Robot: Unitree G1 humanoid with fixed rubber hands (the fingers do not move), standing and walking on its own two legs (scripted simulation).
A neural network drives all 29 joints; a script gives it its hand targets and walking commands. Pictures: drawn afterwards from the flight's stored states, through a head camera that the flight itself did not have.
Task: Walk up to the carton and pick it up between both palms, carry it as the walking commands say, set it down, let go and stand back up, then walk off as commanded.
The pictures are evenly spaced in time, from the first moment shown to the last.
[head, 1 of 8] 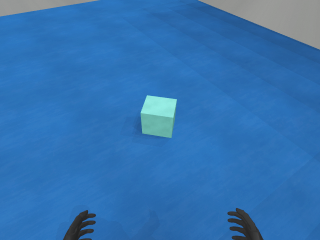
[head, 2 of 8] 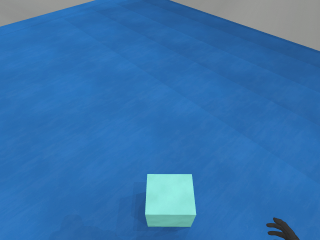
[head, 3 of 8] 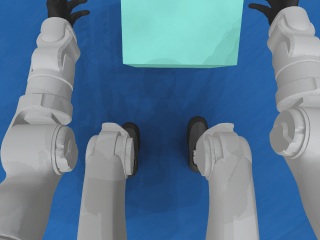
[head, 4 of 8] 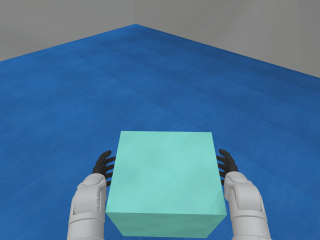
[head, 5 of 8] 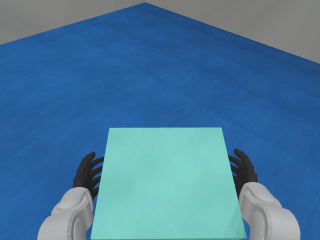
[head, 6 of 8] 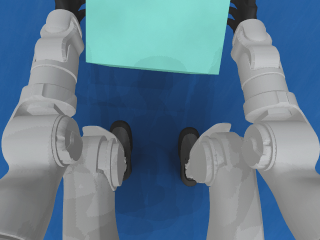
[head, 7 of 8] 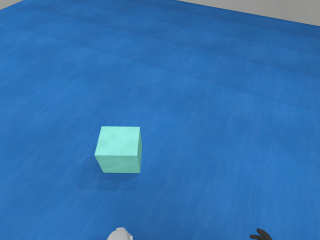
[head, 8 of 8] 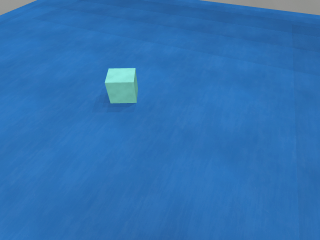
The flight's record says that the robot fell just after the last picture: no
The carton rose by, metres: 0.70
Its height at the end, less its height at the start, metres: +0.00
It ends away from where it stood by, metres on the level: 0.66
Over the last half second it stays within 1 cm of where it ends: yes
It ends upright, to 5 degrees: yes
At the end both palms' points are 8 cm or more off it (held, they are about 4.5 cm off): yes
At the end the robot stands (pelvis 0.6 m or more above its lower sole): yes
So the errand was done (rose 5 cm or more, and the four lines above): yes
